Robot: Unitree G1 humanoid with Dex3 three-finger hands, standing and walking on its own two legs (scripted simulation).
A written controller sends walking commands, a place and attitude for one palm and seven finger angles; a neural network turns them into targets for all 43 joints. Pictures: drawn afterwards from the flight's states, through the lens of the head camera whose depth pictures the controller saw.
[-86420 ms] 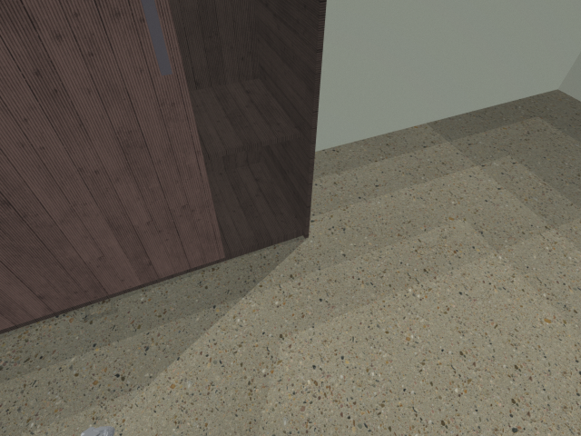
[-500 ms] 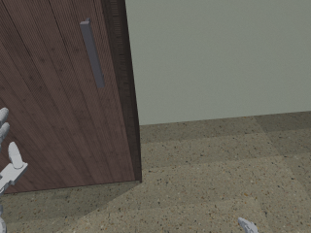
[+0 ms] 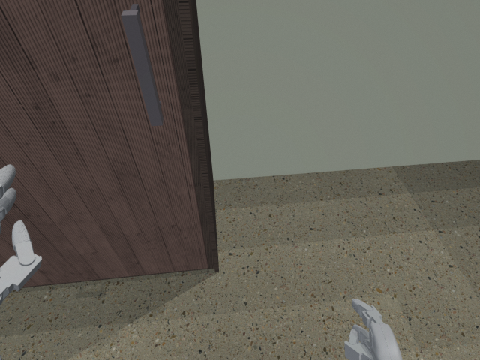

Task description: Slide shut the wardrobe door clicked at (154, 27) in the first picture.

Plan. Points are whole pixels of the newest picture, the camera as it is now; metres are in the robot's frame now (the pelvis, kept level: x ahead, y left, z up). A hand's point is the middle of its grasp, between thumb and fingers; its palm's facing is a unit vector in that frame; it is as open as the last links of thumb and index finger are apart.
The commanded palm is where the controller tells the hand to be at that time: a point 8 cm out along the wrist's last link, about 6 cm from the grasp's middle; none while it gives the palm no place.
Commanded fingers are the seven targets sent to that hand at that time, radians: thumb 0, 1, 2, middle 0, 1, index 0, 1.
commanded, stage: let the arm hang, fingers relaxed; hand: left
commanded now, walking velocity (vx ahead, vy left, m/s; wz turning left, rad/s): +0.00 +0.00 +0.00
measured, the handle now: (146, 69) +0.57 +0.21 +0.21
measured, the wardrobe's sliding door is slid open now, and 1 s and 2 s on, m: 0.02 0.02 0.02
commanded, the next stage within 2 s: look to check the result in 1.14 s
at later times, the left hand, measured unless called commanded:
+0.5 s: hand out of the picture -0.04 +0.22 -0.17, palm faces +0.01 -0.98 -0.21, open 7.0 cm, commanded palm none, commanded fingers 0.00 0.90 0.90 -0.20 -0.30 -0.20 -0.30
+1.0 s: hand out of the picture +0.00 +0.20 -0.17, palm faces -0.01 -0.98 -0.20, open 7.3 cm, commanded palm none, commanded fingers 0.00 0.90 0.90 -0.20 -0.30 -0.20 -0.30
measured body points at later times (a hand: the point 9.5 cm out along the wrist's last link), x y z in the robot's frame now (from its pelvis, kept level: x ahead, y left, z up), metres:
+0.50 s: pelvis -0.03 +0.03 +0.01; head +0.00 +0.04 +0.45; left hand -0.04 +0.27 -0.16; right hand -0.03 -0.22 -0.14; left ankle +0.00 +0.13 -0.74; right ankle -0.01 -0.10 -0.73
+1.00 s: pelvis -0.02 +0.03 +0.01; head -0.01 +0.02 +0.46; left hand +0.00 +0.25 -0.15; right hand -0.02 -0.19 -0.16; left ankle +0.00 +0.13 -0.73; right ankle -0.01 -0.10 -0.73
